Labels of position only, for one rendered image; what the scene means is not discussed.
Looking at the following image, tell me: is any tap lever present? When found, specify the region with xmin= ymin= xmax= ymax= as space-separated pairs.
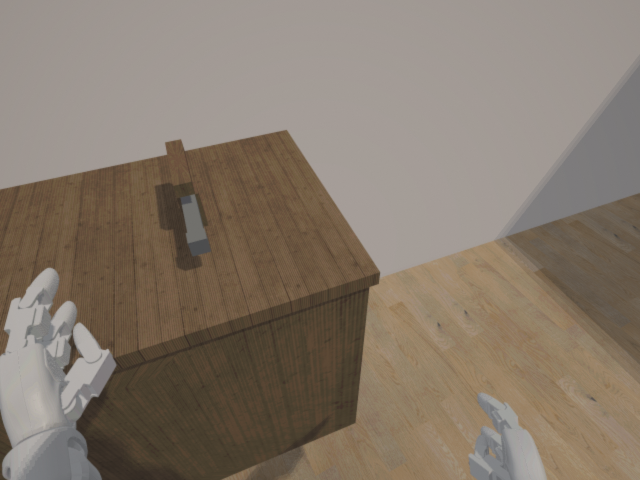
xmin=180 ymin=194 xmax=211 ymax=256

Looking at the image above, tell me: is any right robot hand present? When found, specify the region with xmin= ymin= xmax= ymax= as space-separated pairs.
xmin=469 ymin=392 xmax=547 ymax=480

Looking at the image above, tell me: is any counter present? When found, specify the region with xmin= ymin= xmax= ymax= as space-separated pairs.
xmin=0 ymin=130 xmax=380 ymax=480

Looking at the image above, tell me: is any left robot hand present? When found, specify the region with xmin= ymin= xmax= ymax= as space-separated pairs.
xmin=0 ymin=268 xmax=117 ymax=448

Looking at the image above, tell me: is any robot left forearm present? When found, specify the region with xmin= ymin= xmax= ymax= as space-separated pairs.
xmin=2 ymin=426 xmax=102 ymax=480

